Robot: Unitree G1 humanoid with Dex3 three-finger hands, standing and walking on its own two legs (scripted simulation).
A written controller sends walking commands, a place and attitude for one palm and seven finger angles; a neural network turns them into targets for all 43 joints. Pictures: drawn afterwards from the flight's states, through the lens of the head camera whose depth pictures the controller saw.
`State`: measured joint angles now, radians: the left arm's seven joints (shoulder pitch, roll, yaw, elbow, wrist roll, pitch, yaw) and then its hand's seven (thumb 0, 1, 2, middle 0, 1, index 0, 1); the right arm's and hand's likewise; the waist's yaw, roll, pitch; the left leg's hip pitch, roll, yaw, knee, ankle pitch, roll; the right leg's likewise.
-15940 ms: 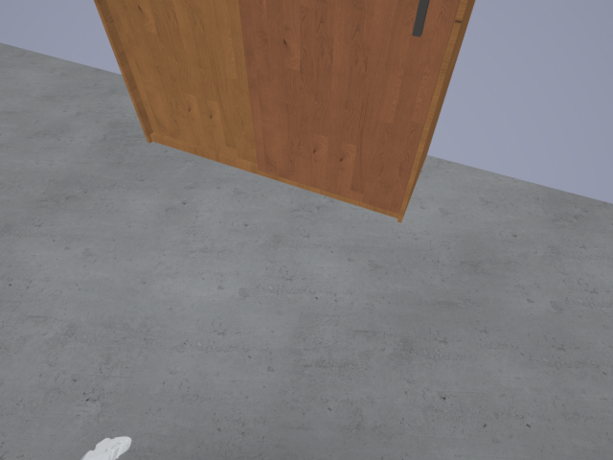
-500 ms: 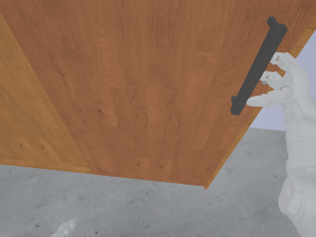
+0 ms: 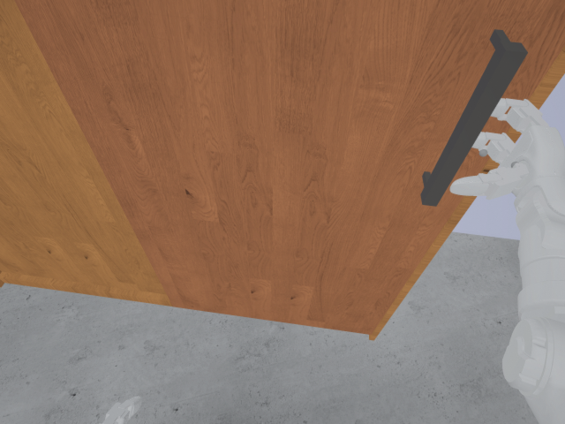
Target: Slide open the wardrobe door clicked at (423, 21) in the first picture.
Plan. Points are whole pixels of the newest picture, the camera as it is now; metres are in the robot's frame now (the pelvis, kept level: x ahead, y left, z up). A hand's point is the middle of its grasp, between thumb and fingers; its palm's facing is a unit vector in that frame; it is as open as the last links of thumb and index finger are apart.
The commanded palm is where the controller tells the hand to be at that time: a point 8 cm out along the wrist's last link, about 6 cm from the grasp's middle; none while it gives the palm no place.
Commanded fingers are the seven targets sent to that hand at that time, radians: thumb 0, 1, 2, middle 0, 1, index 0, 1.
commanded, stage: slide the fingers in behind the handle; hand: right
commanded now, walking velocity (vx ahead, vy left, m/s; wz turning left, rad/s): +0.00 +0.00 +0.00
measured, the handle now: (458, 130) +0.50 -0.18 +0.18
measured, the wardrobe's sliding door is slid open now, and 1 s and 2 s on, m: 0.00 0.00 0.00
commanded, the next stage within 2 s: grip the handle and tug to test in 1.46 s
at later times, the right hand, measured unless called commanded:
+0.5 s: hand (470, 151) +0.45 -0.19 +0.18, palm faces +0.02 +1.00 -0.01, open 14.0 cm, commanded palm +0.43 -0.23 +0.18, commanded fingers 0.00 0.50 -0.30 0.30 1.20 0.30 1.20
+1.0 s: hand (451, 150) +0.45 -0.16 +0.18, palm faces +0.02 +1.00 -0.01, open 14.0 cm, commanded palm +0.42 -0.21 +0.18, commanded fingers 0.00 0.50 -0.30 0.30 1.20 0.30 1.20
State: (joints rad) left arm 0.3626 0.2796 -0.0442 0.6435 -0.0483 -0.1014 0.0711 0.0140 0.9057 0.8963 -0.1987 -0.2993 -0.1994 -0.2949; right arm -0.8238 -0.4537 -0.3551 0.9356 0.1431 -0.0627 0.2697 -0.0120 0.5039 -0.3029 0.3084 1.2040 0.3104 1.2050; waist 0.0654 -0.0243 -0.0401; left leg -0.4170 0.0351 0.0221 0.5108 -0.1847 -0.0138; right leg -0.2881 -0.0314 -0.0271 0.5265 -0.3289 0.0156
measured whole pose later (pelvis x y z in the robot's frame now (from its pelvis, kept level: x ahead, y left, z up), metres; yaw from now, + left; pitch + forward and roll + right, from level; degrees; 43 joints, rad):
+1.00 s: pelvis +0.01 +0.00 +0.00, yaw -1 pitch +4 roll +0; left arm 0.30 0.26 -0.04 0.66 -0.04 -0.09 0.07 0.01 0.91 0.90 -0.20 -0.30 -0.20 -0.29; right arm -0.78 -0.30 -0.25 0.76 0.14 0.04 0.14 -0.01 0.51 -0.30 0.30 1.20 0.30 1.20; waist 0.04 -0.03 -0.04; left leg -0.36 0.04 0.04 0.49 -0.19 -0.02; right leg -0.24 -0.03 -0.01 0.50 -0.33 0.02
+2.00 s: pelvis +0.01 +0.00 +0.00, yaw +0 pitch +4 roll +0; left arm 0.31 0.26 -0.04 0.65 -0.04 -0.08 0.07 0.01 0.91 0.90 -0.20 -0.30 -0.20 -0.29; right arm -0.79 -0.31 -0.26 0.80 0.14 0.00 0.15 -0.01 -0.13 -0.57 0.36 1.29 0.37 1.29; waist 0.04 -0.03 -0.04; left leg -0.37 0.04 0.03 0.49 -0.19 -0.01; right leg -0.24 -0.03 -0.02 0.49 -0.32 0.02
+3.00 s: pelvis +0.02 +0.00 +0.00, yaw +1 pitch +4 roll +0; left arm 0.30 0.26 -0.03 0.62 -0.05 -0.06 0.07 0.02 0.91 0.90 -0.20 -0.30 -0.20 -0.29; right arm -0.66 -0.30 -0.29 0.60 0.16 0.07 0.13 0.01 -0.72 -0.77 0.36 1.40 0.35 1.40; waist 0.04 -0.04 -0.05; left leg -0.34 0.02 0.01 0.47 -0.19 -0.01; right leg -0.19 -0.04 -0.05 0.46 -0.33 0.02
